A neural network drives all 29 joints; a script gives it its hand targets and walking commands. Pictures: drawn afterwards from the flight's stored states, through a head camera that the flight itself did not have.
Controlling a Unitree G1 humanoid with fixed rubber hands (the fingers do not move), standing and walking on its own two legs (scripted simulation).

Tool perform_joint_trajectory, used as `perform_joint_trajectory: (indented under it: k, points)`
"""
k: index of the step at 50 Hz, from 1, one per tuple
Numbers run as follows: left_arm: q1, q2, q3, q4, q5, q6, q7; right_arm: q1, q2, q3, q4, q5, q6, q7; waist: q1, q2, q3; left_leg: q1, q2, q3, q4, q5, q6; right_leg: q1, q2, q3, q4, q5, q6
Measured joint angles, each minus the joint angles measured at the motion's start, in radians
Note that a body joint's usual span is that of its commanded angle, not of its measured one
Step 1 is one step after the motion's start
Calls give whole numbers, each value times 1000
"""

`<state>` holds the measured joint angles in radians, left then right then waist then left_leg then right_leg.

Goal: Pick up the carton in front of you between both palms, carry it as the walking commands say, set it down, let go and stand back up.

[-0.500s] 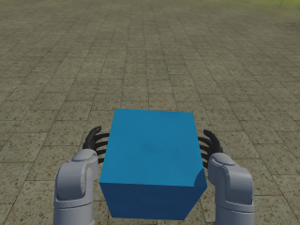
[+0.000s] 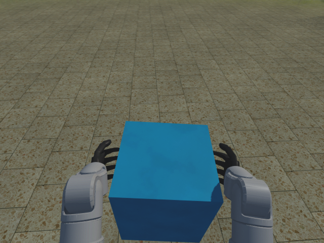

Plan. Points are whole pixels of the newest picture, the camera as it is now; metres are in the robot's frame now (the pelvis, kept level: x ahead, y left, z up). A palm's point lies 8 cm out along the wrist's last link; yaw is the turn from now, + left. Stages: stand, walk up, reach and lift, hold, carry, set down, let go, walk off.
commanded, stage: carry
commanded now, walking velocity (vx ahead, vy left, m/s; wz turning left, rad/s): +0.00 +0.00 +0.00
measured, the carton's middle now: (163, 183) +0.28 +0.00 +0.01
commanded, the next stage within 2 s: hold in 1.84 s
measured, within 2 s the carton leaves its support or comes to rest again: neither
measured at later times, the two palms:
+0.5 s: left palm (95, 172) +0.27 +0.16 +0.09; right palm (224, 171) +0.27 -0.14 +0.09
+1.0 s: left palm (89, 193) +0.23 +0.16 +0.07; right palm (222, 191) +0.23 -0.13 +0.06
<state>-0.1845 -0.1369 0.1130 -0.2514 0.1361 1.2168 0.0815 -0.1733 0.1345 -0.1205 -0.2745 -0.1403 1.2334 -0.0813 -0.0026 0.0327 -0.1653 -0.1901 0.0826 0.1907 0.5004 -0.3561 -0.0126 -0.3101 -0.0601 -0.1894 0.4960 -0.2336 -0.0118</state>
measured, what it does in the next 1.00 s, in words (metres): stands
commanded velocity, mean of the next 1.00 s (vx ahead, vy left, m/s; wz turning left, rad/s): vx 0.00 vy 0.00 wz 0.00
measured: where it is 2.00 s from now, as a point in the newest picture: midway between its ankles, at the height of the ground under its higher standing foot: outside the picture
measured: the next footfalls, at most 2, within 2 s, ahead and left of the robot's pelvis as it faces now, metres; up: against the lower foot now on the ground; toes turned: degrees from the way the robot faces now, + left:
none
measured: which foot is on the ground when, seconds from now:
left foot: down 0.00-1.00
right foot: down 0.00-1.00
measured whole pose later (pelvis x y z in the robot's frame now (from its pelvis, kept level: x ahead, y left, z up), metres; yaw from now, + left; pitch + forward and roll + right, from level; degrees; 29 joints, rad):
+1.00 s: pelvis -0.03 +0.01 +0.00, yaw +1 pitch +2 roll +0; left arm -0.14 -0.13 0.10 -0.13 0.17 1.07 0.06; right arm -0.14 0.13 -0.10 -0.13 -0.17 1.07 -0.06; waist 0.00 0.00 -0.12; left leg -0.22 0.06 0.19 0.52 -0.32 0.01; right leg -0.33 -0.10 -0.18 0.51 -0.19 0.00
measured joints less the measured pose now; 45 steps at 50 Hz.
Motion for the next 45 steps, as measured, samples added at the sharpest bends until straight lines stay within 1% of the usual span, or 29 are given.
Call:
perform_joint_trajectory:
  k: [6,17,34,39,45]
  points:
    - [4,1,6,-1,-2,-8,0,-12,2,0,11,0,-4,-1,4,-14,12,0,3,-10,18,-23,-11,-5,-3,-5,38,-41,1]
    - [18,3,0,-37,-8,-8,5,1,1,11,-14,8,-14,-1,8,-24,27,-5,-1,-9,39,-43,-5,-14,-14,-2,71,-65,6]
    - [17,2,-2,-12,-1,4,3,7,-1,9,8,4,-4,0,2,-27,24,2,-14,-3,19,-2,12,0,-25,0,35,-12,10]
    - [24,3,-4,24,11,-19,-3,14,-1,13,44,-7,-28,6,4,-28,25,-5,-18,-1,13,13,17,-3,-28,1,22,8,11]
    - [36,5,-8,84,28,-82,-15,27,-3,20,106,-26,-93,16,7,-29,32,-17,-22,0,14,26,23,-12,-32,3,14,27,11]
